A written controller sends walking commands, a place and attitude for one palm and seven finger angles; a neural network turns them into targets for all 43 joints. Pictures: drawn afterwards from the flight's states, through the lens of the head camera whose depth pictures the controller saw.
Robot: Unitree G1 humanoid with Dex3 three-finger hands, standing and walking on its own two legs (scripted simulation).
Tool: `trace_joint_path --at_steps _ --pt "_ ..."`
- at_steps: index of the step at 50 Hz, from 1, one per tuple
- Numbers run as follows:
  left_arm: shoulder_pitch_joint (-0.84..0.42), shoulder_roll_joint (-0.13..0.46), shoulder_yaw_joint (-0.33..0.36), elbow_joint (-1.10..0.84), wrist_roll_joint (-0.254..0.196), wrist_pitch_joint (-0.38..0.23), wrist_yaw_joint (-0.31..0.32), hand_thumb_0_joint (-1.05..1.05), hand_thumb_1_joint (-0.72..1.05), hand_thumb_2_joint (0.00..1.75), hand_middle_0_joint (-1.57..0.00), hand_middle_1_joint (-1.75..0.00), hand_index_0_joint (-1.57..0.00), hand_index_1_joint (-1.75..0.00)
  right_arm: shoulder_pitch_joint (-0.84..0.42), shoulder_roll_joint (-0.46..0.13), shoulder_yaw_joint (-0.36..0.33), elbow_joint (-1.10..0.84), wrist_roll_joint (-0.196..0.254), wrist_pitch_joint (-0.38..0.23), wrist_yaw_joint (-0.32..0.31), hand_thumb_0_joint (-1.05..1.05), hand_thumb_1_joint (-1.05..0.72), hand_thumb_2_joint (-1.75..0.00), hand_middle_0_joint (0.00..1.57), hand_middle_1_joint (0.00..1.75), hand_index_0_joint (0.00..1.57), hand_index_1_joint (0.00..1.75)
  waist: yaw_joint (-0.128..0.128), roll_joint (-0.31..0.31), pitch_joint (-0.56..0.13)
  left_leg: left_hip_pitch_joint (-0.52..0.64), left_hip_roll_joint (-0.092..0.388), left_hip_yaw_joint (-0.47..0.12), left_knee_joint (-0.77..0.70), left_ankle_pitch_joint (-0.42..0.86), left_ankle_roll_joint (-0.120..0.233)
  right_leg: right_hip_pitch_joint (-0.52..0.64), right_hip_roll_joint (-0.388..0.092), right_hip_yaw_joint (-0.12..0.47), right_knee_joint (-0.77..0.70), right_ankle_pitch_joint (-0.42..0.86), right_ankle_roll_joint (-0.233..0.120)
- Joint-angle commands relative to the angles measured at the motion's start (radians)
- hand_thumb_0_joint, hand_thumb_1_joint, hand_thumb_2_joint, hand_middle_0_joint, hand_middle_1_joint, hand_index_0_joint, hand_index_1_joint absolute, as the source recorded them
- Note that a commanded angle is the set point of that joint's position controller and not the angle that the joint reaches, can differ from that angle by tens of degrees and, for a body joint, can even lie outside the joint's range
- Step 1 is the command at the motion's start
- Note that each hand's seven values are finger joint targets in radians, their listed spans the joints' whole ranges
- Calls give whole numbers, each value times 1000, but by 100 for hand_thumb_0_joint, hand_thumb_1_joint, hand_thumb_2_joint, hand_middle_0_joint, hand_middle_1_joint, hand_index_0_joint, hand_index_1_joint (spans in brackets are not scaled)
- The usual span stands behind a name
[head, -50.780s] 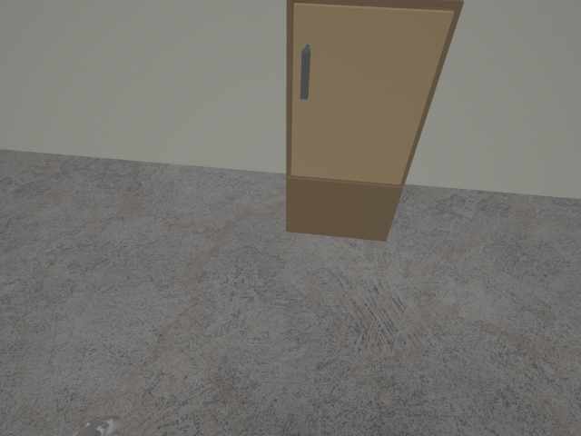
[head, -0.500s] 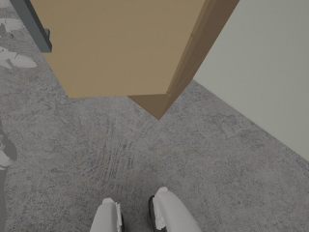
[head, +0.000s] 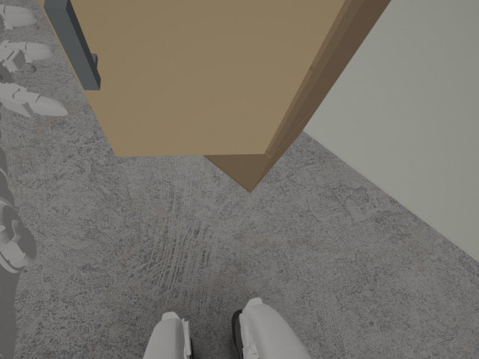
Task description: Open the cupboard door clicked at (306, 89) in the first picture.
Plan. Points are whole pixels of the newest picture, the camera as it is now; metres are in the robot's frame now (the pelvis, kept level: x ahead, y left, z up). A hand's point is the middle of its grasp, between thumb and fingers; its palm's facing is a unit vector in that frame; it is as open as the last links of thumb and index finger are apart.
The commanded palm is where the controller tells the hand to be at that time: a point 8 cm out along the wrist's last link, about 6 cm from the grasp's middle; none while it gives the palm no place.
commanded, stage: slide the fingers in behind the handle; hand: left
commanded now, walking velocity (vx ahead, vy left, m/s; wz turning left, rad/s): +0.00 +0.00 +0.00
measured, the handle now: (78, 38) +0.58 +0.18 +0.09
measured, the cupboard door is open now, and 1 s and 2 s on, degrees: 44 43 44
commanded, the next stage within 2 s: close the thumb around the handle in 1.52 s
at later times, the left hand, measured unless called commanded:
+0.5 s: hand (51, 70) +0.53 +0.22 +0.08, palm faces +0.04 -1.00 +0.00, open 14.5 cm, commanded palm +0.52 +0.23 +0.08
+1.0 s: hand (66, 74) +0.52 +0.20 +0.08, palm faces +0.08 -1.00 -0.02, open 15.5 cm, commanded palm +0.51 +0.18 +0.08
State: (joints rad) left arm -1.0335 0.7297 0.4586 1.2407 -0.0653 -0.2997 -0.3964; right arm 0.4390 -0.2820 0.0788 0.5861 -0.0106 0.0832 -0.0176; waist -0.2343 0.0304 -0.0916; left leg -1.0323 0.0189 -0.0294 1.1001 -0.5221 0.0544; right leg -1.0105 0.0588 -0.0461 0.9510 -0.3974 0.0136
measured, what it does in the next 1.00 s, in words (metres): stands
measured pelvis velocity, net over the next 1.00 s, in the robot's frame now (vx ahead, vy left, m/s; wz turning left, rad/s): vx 0.00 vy -0.02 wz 0.07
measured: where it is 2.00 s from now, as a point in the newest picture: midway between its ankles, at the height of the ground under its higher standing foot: outside the picture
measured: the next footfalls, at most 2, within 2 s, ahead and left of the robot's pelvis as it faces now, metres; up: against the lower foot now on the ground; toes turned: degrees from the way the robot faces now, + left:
none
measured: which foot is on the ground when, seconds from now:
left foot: down 0.00-1.00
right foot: down 0.00-1.00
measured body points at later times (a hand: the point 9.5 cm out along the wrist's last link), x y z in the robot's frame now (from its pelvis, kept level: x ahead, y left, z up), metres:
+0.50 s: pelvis +0.00 +0.00 +0.00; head +0.15 +0.04 +0.42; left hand +0.52 +0.27 +0.08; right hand -0.02 -0.26 -0.10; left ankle -0.02 +0.08 -0.66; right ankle +0.02 -0.14 -0.66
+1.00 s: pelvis +0.00 -0.02 +0.00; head +0.15 +0.02 +0.42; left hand +0.51 +0.25 +0.08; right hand +0.00 -0.28 -0.10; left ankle -0.02 +0.08 -0.66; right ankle +0.02 -0.14 -0.66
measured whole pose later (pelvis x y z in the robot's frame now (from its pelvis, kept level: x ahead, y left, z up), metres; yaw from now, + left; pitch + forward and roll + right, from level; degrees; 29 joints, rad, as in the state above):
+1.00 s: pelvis +0.00 -0.02 +0.00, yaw +4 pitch +25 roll -5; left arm -1.05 0.53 0.26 1.23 -0.13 -0.36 -0.17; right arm 0.41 -0.27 0.04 0.67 -0.03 0.05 0.02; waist -0.17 0.04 -0.10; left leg -1.01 -0.01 -0.08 1.10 -0.51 0.02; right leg -0.98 0.03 -0.10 0.98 -0.43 -0.02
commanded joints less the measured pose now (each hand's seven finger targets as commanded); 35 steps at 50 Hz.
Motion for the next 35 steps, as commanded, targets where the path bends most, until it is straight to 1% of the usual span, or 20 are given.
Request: trace_joint_path --at_steps 1,3,4,5,7,8,11,12,16,17,18,20,23,26,28,29,31,32,33,35 --pt "-435 188 -8 -271 -38 -95 19 0 -50 30 -30 -120 -30 -120 225 -203 -90 -9 -11 -3 -3 0 -90 -90 20 30 20 30 -3 270 -535 607 44 -101 -107 765 -73 98 19 -28 -50 306 -41" --pt "-433 142 -34 -247 -40 -90 20 0 -50 30 -30 -120 -30 -120 222 -199 -93 0 -11 -1 3 0 -90 -90 20 30 20 30 -5 268 -530 613 45 -105 -107 760 -79 85 18 -28 -53 293 -38" --pt "-436 117 -45 -226 -46 -82 23 0 -50 30 -30 -120 -30 -120 224 -201 -93 4 -12 0 3 0 -90 -90 20 30 20 30 -20 216 -504 591 46 -106 -110 726 -73 86 19 -31 -58 285 -36" --pt "-422 135 -30 -200 -42 -72 28 0 -50 30 -30 -120 -30 -120 223 -202 -92 3 -12 1 2 0 -90 -90 20 30 20 30 -13 206 -491 553 40 -97 -112 698 -65 108 17 -27 -58 291 -37" --pt "-445 142 -29 -231 -33 -71 41 0 -50 30 -30 -120 -30 -120 226 -201 -93 1 -12 3 3 0 -90 -90 20 30 20 30 -4 238 -515 585 41 -103 -116 746 -74 103 14 -29 -52 299 -39" --pt "-426 102 -53 -221 -28 -66 46 0 -50 30 -30 -120 -30 -120 222 -192 -93 -3 -13 3 6 0 -90 -90 20 30 20 30 0 257 -515 590 39 -99 -114 746 -76 94 13 -29 -53 294 -39" --pt "-457 94 -53 -232 -22 -80 80 0 -50 30 -30 -120 -30 -120 222 -190 -91 -4 -17 2 9 0 -90 -90 20 30 20 30 -12 231 -485 586 41 -112 -117 738 -82 76 15 -35 -49 273 -42" --pt "-484 119 -37 -263 -17 -92 91 0 -50 30 -30 -120 -30 -120 222 -194 -94 0 -21 2 10 0 -90 -90 20 30 20 30 -7 242 -522 606 45 -115 -113 756 -86 82 13 -30 -46 283 -39" --pt "-481 -8 -122 -257 -18 -106 96 0 -50 30 -30 -120 -30 -120 218 -182 -100 4 -22 -2 19 0 -90 -90 20 30 20 30 -25 233 -511 625 44 -127 -113 747 -89 59 13 -36 -49 262 -42" --pt "-497 14 -110 -263 -15 -109 98 0 -50 30 -30 -120 -30 -120 215 -188 -102 15 -22 -1 18 0 -90 -90 20 30 20 30 -23 237 -521 632 49 -129 -114 736 -91 53 12 -34 -50 256 -39" --pt "-501 -28 -141 -261 -17 -107 96 0 -50 30 -30 -120 -30 -120 217 -184 -102 16 -22 -2 21 0 -90 -90 20 30 20 30 -28 239 -526 632 44 -129 -113 727 -89 55 13 -34 -49 256 -40" --pt "-503 -7 -123 -250 -19 -106 99 0 -50 30 -30 -120 -30 -120 214 -186 -103 24 -23 -5 21 0 -90 -90 20 30 20 30 -26 221 -524 598 36 -115 -114 667 -77 81 12 -28 -56 254 -41" --pt "-523 -50 -160 -257 -15 -115 103 0 -50 30 -30 -120 -30 -120 213 -179 -103 31 -23 -11 22 0 -90 -90 20 30 20 30 -32 231 -532 607 32 -115 -114 658 -76 78 12 -30 -56 254 -42" --pt "-520 -22 -134 -277 -22 -125 111 0 -50 30 -30 -120 -30 -120 215 -182 -102 33 -25 -15 21 0 -90 -90 20 30 20 30 -25 229 -537 590 25 -105 -114 656 -68 120 12 -25 -57 279 -48" --pt "-508 -64 -167 -288 -23 -131 108 0 -50 30 -30 -120 -30 -120 206 -177 -105 37 -24 -17 25 0 -90 -90 20 30 20 30 -23 241 -552 612 25 -103 -114 662 -69 119 12 -24 -63 285 -46" --pt "-496 -64 -170 -281 -22 -132 108 0 -50 30 -30 -120 -30 -120 201 -178 -104 36 -23 -17 25 0 -90 -90 20 30 20 30 -22 236 -538 601 24 -101 -115 647 -67 115 12 -23 -63 279 -46" --pt "-533 -114 -208 -259 -29 -131 112 0 -50 30 -30 -120 -30 -120 196 -173 -101 42 -22 -23 24 0 -90 -90 20 30 20 30 -51 203 -476 557 17 -95 -117 572 -51 106 12 -23 -71 261 -46" --pt "-552 -77 -188 -258 -22 -133 117 0 -50 30 -30 -120 -30 -120 196 -179 -102 47 -21 -23 21 0 -90 -90 20 30 20 30 -49 197 -479 540 18 -92 -120 536 -49 109 10 -18 -69 252 -43" --pt "-554 -106 -213 -239 -20 -129 118 0 -50 30 -30 -120 -30 -120 191 -177 -101 48 -20 -27 22 0 -90 -90 20 30 20 30 -55 207 -466 524 12 -88 -120 504 -44 106 9 -15 -71 242 -44" --pt "-567 -81 -199 -230 -15 -127 125 0 -50 30 -30 -120 -30 -120 194 -181 -99 51 -21 -31 20 0 -90 -90 20 30 20 30 -56 194 -456 499 9 -88 -125 473 -40 117 6 -13 -71 232 -45"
